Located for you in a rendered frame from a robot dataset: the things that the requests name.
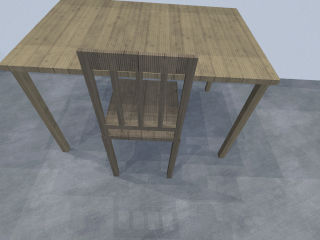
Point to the chair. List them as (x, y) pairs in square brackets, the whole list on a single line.
[(140, 110)]

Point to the table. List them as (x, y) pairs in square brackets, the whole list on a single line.
[(226, 48)]

